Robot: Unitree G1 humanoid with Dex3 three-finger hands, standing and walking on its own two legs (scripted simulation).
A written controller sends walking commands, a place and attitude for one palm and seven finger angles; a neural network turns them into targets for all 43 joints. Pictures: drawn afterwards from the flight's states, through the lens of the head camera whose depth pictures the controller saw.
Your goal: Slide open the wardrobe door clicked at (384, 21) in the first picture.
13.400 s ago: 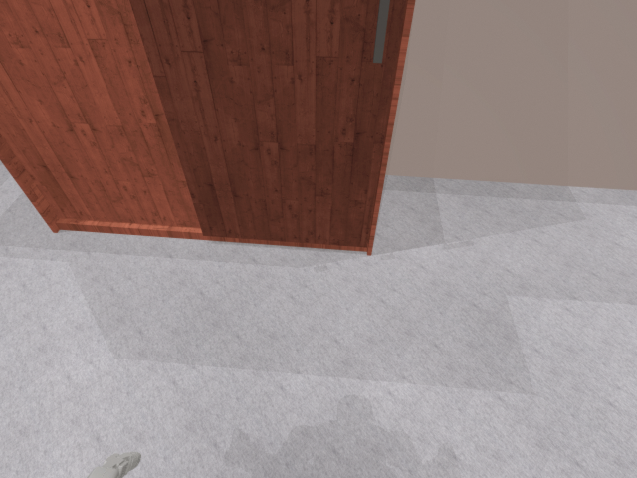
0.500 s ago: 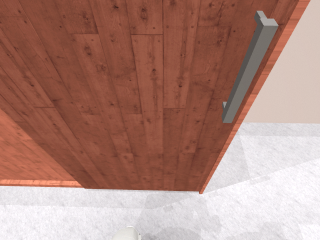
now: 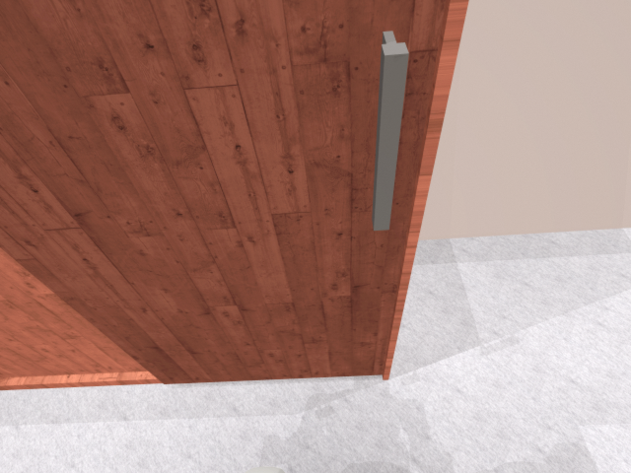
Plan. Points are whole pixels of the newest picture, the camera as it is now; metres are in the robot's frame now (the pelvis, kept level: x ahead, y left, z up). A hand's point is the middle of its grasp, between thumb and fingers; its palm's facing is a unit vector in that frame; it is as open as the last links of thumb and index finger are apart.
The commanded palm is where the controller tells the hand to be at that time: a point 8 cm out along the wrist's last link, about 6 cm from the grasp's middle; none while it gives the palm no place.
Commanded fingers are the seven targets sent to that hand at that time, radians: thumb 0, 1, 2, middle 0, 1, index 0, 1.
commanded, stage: come to a stop and stand still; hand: right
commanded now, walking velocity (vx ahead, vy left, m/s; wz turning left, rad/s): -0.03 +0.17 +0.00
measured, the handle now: (384, 145) +0.46 -0.06 +0.18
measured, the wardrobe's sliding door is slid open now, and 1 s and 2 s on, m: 0.00 0.00 0.00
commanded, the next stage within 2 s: look again from close up in 0.74 s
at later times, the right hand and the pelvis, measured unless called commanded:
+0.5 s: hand out of the picture +0.05 -0.12 -0.17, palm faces -0.01 +0.98 -0.21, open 7.2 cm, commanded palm none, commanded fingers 0.00 -0.90 -0.90 0.20 0.30 0.20 0.30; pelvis -0.02 +0.06 +0.00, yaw +1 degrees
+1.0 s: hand out of the picture -0.04 -0.10 -0.18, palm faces +0.01 +0.99 -0.16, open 7.3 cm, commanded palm none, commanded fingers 0.00 -0.90 -0.90 0.20 0.30 0.20 0.30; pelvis -0.02 +0.05 -0.01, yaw +1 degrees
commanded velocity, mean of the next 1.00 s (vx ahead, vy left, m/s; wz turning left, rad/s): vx -0.01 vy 0.01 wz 0.00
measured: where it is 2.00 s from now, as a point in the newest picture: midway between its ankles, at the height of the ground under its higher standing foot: outside the picture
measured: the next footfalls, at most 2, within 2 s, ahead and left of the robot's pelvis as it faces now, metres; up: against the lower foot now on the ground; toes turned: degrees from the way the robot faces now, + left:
left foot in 0.30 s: -0.01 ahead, +0.16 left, +0.00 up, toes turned +3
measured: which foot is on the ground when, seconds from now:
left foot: up 0.00-0.28, down 0.30-1.00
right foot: down 0.00-1.00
